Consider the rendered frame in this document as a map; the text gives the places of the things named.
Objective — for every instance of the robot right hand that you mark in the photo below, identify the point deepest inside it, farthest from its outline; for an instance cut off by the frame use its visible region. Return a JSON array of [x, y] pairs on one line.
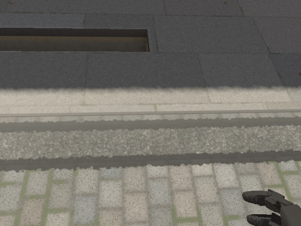
[[290, 213]]

